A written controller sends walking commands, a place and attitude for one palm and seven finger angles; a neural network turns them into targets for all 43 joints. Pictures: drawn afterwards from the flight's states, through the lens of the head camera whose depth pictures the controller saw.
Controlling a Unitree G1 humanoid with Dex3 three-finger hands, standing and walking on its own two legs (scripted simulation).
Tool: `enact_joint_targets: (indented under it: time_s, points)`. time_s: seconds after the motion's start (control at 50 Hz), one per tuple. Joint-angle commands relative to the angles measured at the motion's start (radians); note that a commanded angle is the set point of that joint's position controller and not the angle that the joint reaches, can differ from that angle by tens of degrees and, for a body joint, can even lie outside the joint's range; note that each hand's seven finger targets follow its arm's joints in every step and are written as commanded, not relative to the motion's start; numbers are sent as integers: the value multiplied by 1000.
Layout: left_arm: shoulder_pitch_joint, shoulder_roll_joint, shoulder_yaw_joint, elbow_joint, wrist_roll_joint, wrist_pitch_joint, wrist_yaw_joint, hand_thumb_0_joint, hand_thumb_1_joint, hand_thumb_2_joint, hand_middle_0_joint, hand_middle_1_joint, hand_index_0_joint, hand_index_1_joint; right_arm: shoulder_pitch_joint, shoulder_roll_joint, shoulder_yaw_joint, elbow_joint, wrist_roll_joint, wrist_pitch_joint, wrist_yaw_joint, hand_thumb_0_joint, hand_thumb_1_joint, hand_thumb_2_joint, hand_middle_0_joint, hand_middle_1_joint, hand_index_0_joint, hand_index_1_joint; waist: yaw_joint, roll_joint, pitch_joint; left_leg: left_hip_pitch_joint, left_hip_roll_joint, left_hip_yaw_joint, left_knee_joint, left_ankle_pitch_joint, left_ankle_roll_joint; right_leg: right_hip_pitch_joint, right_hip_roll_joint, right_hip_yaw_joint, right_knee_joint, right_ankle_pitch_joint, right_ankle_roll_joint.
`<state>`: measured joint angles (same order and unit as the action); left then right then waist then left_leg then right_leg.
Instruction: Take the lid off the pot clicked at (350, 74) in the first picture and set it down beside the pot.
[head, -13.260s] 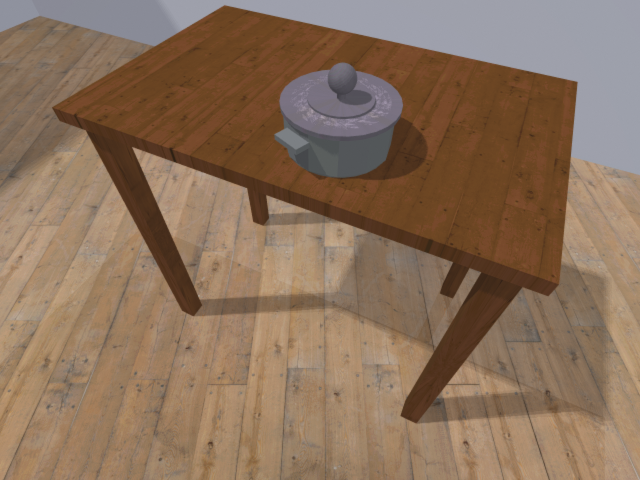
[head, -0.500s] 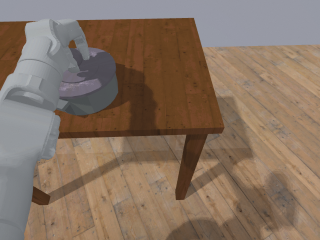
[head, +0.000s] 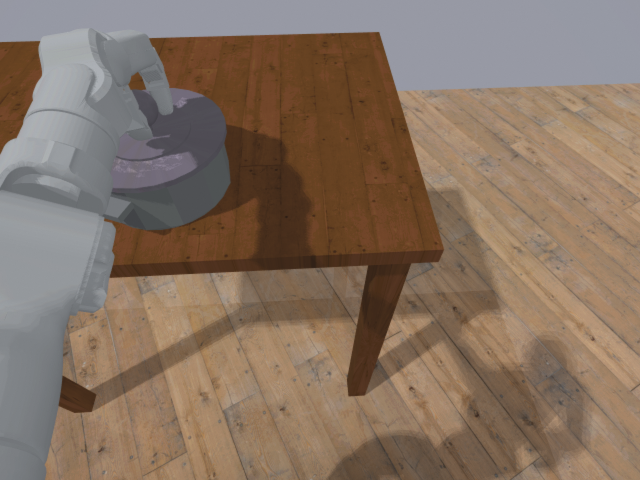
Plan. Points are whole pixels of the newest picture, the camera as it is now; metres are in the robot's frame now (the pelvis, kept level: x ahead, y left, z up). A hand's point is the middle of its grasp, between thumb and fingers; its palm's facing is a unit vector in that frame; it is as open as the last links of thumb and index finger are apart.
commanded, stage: lift the lid straight up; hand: left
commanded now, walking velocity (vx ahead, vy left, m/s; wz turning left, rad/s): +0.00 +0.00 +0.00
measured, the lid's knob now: (138, 109) +0.54 +0.17 +0.18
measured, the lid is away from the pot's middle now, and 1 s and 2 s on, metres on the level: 0.00 0.01 0.01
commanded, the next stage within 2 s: move the lid sideways beside the pot in 1.76 s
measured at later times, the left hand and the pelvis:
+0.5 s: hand (102, 76) +0.50 +0.18 +0.24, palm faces -0.32 -0.12 -0.94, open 7.0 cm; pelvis +0.00 +0.00 +0.00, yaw +0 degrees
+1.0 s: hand (92, 39) +0.51 +0.17 +0.28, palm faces -0.27 -0.13 -0.95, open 7.0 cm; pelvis +0.00 +0.00 +0.00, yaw +1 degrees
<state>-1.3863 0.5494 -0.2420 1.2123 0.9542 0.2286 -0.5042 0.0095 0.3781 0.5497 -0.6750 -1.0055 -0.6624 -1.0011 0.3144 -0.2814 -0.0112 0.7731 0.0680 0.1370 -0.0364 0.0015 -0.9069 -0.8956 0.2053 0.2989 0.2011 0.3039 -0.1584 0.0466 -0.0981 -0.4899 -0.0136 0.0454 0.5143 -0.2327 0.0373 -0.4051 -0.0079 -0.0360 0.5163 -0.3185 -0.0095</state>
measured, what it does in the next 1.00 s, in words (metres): stands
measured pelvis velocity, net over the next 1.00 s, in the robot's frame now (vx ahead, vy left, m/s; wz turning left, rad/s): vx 0.00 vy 0.00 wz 0.01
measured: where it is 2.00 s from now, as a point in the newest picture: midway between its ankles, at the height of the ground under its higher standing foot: outside the picture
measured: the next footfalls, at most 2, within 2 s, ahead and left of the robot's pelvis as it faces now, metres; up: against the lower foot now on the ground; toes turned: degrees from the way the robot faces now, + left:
none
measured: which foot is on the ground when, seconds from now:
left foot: down 0.00-1.00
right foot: down 0.00-1.00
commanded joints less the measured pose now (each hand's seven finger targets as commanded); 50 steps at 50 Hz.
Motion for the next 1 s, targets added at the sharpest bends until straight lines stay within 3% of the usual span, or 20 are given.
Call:
enact_joint_targets:
  time_s: [0.0, 0.02, 0.04, 0.08, 0.12, 0.18, 0.22, 0.24, 0.3, 0.32, 0.38, 0.42, 0.44, 0.52, 0.54, 0.6, 0.74, 0.86, 0.92, 0.98]
  points:
    - [-678, 210, 23, -204, 28, -4, 52, 0, 816, 753, -874, -1096, -860, -1093, 60, -162, -47, -71, -2, -37, -12, 0, -900, -900, 200, 300, 200, 300, -11, 8, -454, 448, -35, -84, 39, 443, 38, -13, 63, 12, -59, 390, -12]
    - [-660, 160, -9, -210, -3, 0, 45, 0, 816, 753, -874, -1096, -860, -1093, 63, -165, -46, -72, 1, -41, -13, 0, -900, -900, 200, 300, 200, 300, -9, 17, -435, 445, -36, -85, 37, 474, 37, -15, 63, 2, -60, 405, -17]
    - [-672, 243, 55, -202, 19, 5, 51, 0, 816, 753, -874, -1096, -860, -1093, 68, -171, -47, -62, -1, -37, -11, 0, -900, -900, 200, 300, 200, 300, -4, -19, -443, 434, -31, -82, 36, 441, 38, -1, 63, 10, -58, 398, -10]
    - [-701, 273, 65, -193, 30, 10, 51, 0, 816, 753, -874, -1096, -860, -1093, 64, -173, -43, -64, -3, -39, -15, 0, -900, -900, 200, 300, 200, 300, -7, -36, -435, 399, -41, -77, 23, 383, 43, 24, 61, 13, -63, 400, -11]
    - [-702, 213, 17, -209, 7, 8, 47, 0, 816, 753, -874, -1096, -860, -1094, 54, -169, -39, -74, 0, -48, -15, 0, -900, -900, 200, 300, 200, 300, -3, 26, -442, 415, -44, -75, 27, 424, 40, 14, 56, 10, -58, 418, -19]
    - [-738, 313, 91, -259, 48, -2, 55, 0, 816, 753, -874, -1096, -860, -1094, 63, -168, -45, -75, -9, -54, -12, 0, -900, -900, 200, 300, 200, 300, 6, 15, -520, 453, -38, -84, 40, 488, 39, 49, 56, 24, -50, 453, -12]
    - [-684, 228, 28, -225, 23, 8, 42, 0, 816, 753, -874, -1096, -860, -1094, 60, -166, -43, -77, -3, -51, -10, 0, -900, -900, 200, 300, 200, 300, 4, 29, -490, 452, -39, -78, 44, 548, 35, 37, 55, 12, -49, 481, -16]
    - [-681, 280, 73, -216, 42, 15, 43, 0, 816, 753, -874, -1096, -860, -1094, 61, -168, -47, -74, -7, -48, -7, 0, -900, -900, 200, 300, 200, 300, 8, -13, -492, 442, -36, -75, 46, 518, 38, 48, 56, 21, -52, 467, -7]
    - [-691, 256, 44, -211, 42, 29, 34, 0, 816, 753, -874, -1096, -860, -1094, 44, -167, -45, -82, -4, -42, -5, 0, -900, -900, 200, 300, 200, 300, 3, -27, -452, 415, -38, -68, 33, 469, 43, 48, 53, 22, -60, 456, -8]
    - [-682, 219, 17, -231, 19, 28, 32, 0, 816, 753, -874, -1096, -860, -1094, 37, -170, -44, -85, -1, -40, -4, 0, -900, -900, 200, 300, 200, 300, 4, 15, -461, 440, -35, -70, 41, 534, 38, 38, 49, 16, -55, 477, -14]
    - [-701, 262, 49, -236, 39, 31, 29, 0, 816, 753, -874, -1096, -860, -1094, 37, -168, -43, -85, -6, -42, 2, 0, -900, -900, 200, 300, 200, 300, 7, 3, -467, 451, -35, -84, 39, 518, 39, 35, 55, 19, -59, 445, -8]
    - [-712, 204, 6, -267, 11, 34, 20, 0, 816, 753, -874, -1096, -860, -1094, 25, -165, -43, -91, -1, -45, 2, 0, -900, -900, 200, 300, 200, 300, 6, 32, -459, 468, -35, -80, 41, 564, 38, 29, 52, 14, -60, 467, -14]
    - [-747, 253, 44, -303, 29, 31, 24, 0, 816, 753, -874, -1096, -860, -1094, 27, -164, -44, -89, -4, -47, 7, 0, -900, -900, 200, 300, 200, 300, 11, 34, -494, 491, -30, -88, 38, 552, 36, 32, 53, 20, -58, 443, -8]
    - [-719, 243, 32, -253, 13, 46, 15, 0, 816, 753, -874, -1096, -860, -1094, 18, -171, -39, -86, -1, -46, -1, 0, -900, -900, 200, 300, 200, 300, 8, 0, -442, 444, -40, -78, 28, 501, 40, 46, 50, 11, -67, 450, -15]
    - [-742, 303, 71, -249, 39, 48, 20, 0, 816, 753, -874, -1096, -860, -1094, 20, -169, -37, -83, -3, -46, 0, 0, -900, -900, 200, 300, 200, 300, 12, -18, -468, 433, -41, -78, 22, 463, 40, 66, 50, 22, -65, 436, -8]
    - [-752, 245, 12, -186, 34, 70, 14, 0, 816, 753, -874, -1096, -860, -1094, 15, -168, -32, -74, 5, -46, -7, 0, -900, -900, 200, 300, 200, 300, -4, -57, -388, 381, -42, -67, -5, 336, 43, 47, 47, 15, -87, 382, -7]
    - [-830, 263, 21, -241, 46, 60, 23, 0, 816, 753, -874, -1096, -860, -1094, 13, -165, -26, -72, 3, -76, -9, 0, -900, -900, 200, 300, 200, 300, 4, 16, -490, 469, -34, -87, 8, 440, 36, 43, 46, 21, -78, 395, -9]
    - [-829, 163, -38, -173, 43, 83, 15, 0, 816, 753, -874, -1096, -860, -1094, 20, -167, -26, -50, 6, -83, -2, 0, -900, -900, 200, 300, 200, 300, -7, 25, -409, 470, -25, -96, 1, 446, 31, -32, 52, 5, -92, 348, -12]
    - [-831, 179, -21, -196, 29, 84, 16, 0, 816, 753, -874, -1096, -860, -1094, 23, -173, -25, -53, 2, -90, -3, 0, -900, -900, 200, 300, 200, 300, -1, 30, -433, 470, -30, -93, 0, 477, 30, -2, 50, 3, -90, 380, -17]
    - [-851, 284, 33, -179, 68, 91, 17, 0, 816, 753, -874, -1096, -860, -1094, 29, -174, -23, -52, -3, -85, -8, 0, -900, -900, 200, 300, 200, 300, 1, -62, -464, 414, -40, -80, -6, 409, 41, 75, 45, 19, -89, 411, -6]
